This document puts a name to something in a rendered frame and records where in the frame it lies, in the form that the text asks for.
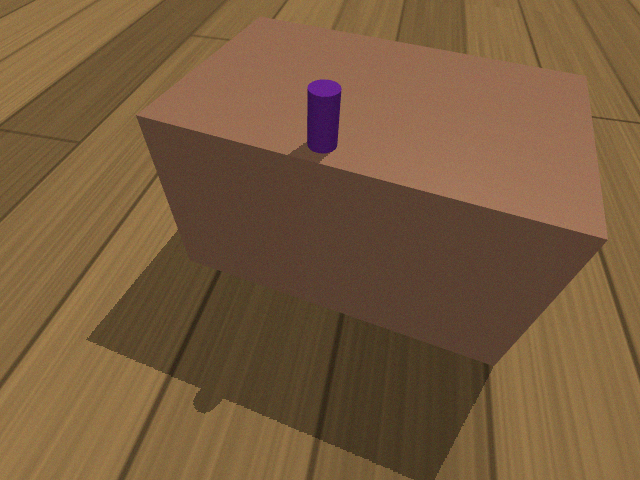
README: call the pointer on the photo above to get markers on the can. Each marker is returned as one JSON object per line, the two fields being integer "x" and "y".
{"x": 323, "y": 111}

